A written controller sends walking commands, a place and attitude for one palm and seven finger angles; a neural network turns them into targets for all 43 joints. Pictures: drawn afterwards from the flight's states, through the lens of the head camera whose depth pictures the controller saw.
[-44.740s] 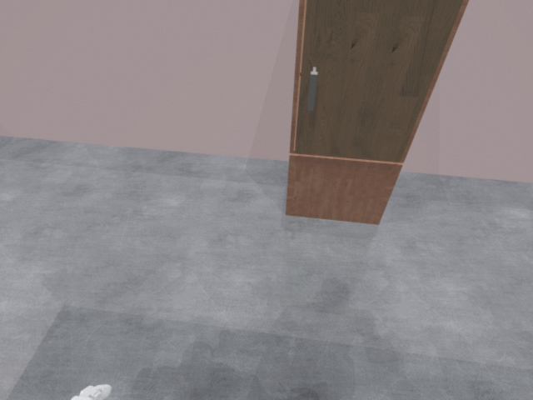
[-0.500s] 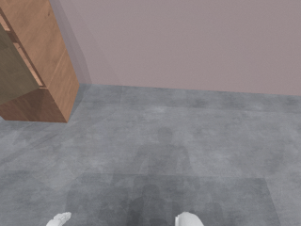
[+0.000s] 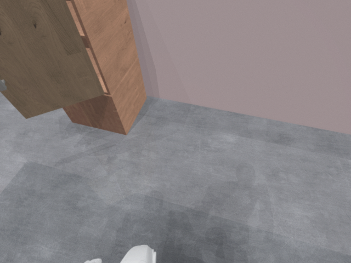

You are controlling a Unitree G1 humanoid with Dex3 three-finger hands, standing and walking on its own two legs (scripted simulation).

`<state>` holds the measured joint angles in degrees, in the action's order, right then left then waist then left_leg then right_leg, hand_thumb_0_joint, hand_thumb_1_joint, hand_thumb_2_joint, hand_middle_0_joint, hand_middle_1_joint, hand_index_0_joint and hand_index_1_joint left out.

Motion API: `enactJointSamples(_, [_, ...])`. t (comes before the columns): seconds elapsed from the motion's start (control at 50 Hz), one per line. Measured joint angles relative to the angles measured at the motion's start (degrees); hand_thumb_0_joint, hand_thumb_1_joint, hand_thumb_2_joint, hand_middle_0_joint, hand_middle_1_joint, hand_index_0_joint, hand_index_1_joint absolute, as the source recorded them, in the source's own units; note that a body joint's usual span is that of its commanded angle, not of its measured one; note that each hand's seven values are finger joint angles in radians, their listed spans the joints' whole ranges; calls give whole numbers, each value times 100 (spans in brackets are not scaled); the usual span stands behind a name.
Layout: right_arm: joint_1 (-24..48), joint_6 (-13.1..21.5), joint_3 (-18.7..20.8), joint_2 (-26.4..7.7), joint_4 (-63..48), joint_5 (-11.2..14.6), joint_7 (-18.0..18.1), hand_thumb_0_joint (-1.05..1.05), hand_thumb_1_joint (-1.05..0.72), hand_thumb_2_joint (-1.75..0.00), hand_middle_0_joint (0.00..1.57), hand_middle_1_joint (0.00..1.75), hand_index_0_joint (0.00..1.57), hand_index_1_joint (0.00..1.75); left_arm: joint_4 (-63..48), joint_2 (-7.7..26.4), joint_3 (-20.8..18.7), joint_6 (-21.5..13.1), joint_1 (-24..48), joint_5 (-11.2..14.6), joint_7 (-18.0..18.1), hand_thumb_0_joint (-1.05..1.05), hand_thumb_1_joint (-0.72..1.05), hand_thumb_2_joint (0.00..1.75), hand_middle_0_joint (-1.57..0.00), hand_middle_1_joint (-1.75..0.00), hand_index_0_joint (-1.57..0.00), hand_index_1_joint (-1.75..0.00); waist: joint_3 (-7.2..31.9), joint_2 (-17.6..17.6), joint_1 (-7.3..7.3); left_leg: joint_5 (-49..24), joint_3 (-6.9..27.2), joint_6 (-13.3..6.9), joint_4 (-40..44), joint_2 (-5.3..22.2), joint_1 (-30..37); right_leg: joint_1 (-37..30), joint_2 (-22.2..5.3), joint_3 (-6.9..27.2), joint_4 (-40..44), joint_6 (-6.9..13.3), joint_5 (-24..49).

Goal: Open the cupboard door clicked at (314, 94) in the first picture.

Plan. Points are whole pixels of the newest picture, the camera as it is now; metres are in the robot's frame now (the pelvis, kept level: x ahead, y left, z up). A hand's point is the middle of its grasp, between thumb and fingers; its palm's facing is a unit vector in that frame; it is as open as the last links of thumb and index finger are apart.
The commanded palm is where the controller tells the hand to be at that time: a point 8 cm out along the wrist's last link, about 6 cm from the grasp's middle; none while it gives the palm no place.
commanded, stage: turn to face it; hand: left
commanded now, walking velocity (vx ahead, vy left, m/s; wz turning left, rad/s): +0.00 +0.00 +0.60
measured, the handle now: out of the picture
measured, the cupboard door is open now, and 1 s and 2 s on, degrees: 41 41 41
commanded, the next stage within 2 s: take the last steps up to it in 0.84 s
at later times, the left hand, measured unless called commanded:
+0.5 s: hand out of the picture +0.04 +0.29 -0.17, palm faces +0.29 -0.93 -0.22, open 7.4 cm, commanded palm none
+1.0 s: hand out of the picture +0.02 +0.19 -0.15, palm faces +0.41 -0.88 -0.25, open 7.3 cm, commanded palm none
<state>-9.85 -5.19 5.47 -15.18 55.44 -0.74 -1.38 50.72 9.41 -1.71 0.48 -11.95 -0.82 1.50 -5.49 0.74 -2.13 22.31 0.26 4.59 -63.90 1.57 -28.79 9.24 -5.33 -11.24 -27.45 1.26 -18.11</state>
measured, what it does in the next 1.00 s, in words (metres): steps on the spot, turning left: left foot, then right foot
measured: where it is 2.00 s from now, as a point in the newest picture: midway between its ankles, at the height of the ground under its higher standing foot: outside the picture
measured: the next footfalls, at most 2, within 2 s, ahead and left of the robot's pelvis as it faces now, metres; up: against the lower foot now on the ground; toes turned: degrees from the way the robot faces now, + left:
left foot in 0.20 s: +0.03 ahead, +0.13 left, +0.00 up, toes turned +13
right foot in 0.82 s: +0.06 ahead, -0.08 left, +0.00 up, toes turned +19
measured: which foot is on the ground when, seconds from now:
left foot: up 0.00-0.18, down 0.20-0.84, up 0.86-1.00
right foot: down 0.00-0.20, up 0.22-0.80, down 0.82-1.00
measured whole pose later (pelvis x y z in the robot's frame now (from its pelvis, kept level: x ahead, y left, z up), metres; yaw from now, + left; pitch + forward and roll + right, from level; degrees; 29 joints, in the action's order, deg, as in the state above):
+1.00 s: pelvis +0.02 -0.01 +0.00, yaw +25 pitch -1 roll +2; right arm -14.9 -3.8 4.6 -12.8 59.4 -0.8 0.2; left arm 54.8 8.0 -1.7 0.3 -10.9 -0.5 1.7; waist -3.4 2.4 -2.4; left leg 23.2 2.1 2.3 -62.5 -1.4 -26.6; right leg 9.1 -1.2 -5.5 -26.9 2.5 -17.2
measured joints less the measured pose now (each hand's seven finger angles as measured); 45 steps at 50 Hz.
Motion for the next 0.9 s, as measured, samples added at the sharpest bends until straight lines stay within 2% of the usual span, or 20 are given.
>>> enactJointSamples(0.14, [434, 70, -91, 67, -139, 20, -12, 1, -91, -90, 20, 30, 20, 30, 132, 228, -117, 20, -297, -68, -28, 0, 91, 90, -20, -30, -20, -30, -101, -211, 283, 243, -422, -148, 1757, 16, 659, 46, -261, -512, -428, -163, -297])
enactJointSamples(0.18, [534, 138, -123, 100, -249, 22, -20, 1, -91, -90, 20, 30, 20, 30, 184, 344, -165, 43, -397, -64, -44, 0, 91, 90, -20, -30, -20, -30, -93, -297, 337, -25, -558, -237, 2394, -62, 948, 132, -374, -628, -721, -258, -465])
enactJointSamples(0.2, [561, 194, -141, 103, -321, 17, -32, 1, -91, -90, 20, 30, 20, 30, 208, 404, -189, 63, -465, -46, -57, 0, 91, 90, -20, -30, -20, -30, -59, -331, 346, -415, -597, -335, 2778, -102, 1120, 240, -449, -660, -993, -313, -589])
enactJointSamples(0.22, [602, 268, -142, 142, -372, 2, -30, 1, -91, -90, 20, 30, 20, 30, 260, 484, -220, 115, -464, -20, -70, 0, 91, 90, -20, -30, -20, -30, -64, -426, 340, -484, -594, -511, 2737, -191, 1070, 444, -514, -496, -1485, -391, -814])
enactJointSamples(0.24, [622, 329, -163, 175, -417, 5, -20, 1, -91, -90, 20, 30, 20, 30, 309, 548, -240, 204, -427, -10, -61, 0, 91, 90, -20, -30, -20, -30, -73, -482, 357, -389, -570, -669, 2609, -242, 1006, 705, -453, -176, -2078, -438, -1145])
enactJointSamples(0.28, [589, 392, -229, 221, -471, 4, 26, 1, -91, -90, 20, 30, 20, 30, 369, 620, -262, 351, -337, -14, -22, 1, 91, 90, -20, -30, -20, -30, -48, -490, 384, -262, -490, -846, 2611, -272, 1022, 1157, -247, 323, -3033, -472, -1441])
enactJointSamples(0.34, [458, 408, -289, 271, -480, -13, 133, 1, -91, -90, 20, 30, 20, 30, 370, 632, -280, 391, -141, -24, -39, 1, 91, 90, -20, -30, -20, -30, 13, -397, 368, -452, -315, -863, 3008, -293, 1179, 1660, -84, 736, -3765, -544, -1013])
enactJointSamples(0.4, [310, 429, -346, 325, -407, -3, 178, 1, -90, -90, 20, 30, 20, 30, 270, 614, -275, 326, 63, -34, -80, 1, 91, 90, -20, -30, -20, -30, 27, -334, 360, -727, -170, -917, 3466, -339, 1365, 1977, -53, 1008, -3956, -608, -474])
enactJointSamples(0.54, [-145, 456, -397, 509, -184, 4, 188, 1, -90, -90, 20, 30, 21, 30, 155, 540, -236, 266, 362, -27, -74, 0, 91, 90, -20, -30, -20, -30, 128, -276, 234, -1006, 104, -928, 3939, -419, 1573, 2086, 14, 1215, -3686, -723, -91])
enactJointSamples(0.7, [-600, 411, -354, 552, 64, -54, 221, 1, -90, -90, 20, 30, 21, 30, 190, 336, -155, 287, 576, 15, -64, 0, 91, 90, -20, -30, -20, -30, 210, -150, 2, -1032, 355, -821, 3883, -505, 1470, 1544, 263, 1133, -2520, -629, -490])
enactJointSamples(0.76, [-679, 371, -319, 507, 142, -65, 234, 1, -90, -90, 20, 30, 21, 30, 182, 231, -114, 255, 625, 45, -56, 0, 91, 90, -20, -30, -20, -30, 213, -53, -71, -1000, 444, -732, 3750, -526, 1349, 1167, 407, 1088, -1761, -528, -571])
enactJointSamples(0.82, [-759, 344, -281, 470, 214, -26, 235, 1, -90, -90, 20, 30, 21, 30, 157, 160, -73, 141, 583, 68, -45, 0, 91, 90, -20, -30, -20, -30, 270, -25, -68, -895, 512, -602, 3472, -605, 1159, 537, 480, 1041, -483, -411, 89])
enactJointSamples(0.84, [-756, 336, -263, 437, 251, 5, 226, 1, -90, -90, 20, 30, 21, 30, 178, 119, -69, 79, 552, 51, -24, 0, 91, 90, -20, -30, -20, -30, 281, 26, -35, -786, 513, -556, 3270, -585, 1061, 423, 516, 1011, -267, -173, -9])
enactJointSamples(0.86, [-717, 305, -234, 390, 292, 21, 222, 1, -90, -90, 20, 30, 21, 30, 215, 59, -49, 44, 521, 31, -9, 0, 91, 90, -20, -30, -20, -30, 257, 120, -32, -326, 517, -503, 2888, -547, 941, 411, 564, 958, -303, -22, -69])
enactJointSamples(0.9, [-674, 233, -169, 323, 323, 7, 208, 1, -90, -90, 20, 30, 20, 30, 268, -31, 10, 29, 414, 12, 0, 0, 91, 90, -20, -30, -20, -30, 237, 193, -77, 344, 406, -416, 1821, -544, 637, 310, 523, 823, -306, 100, -88])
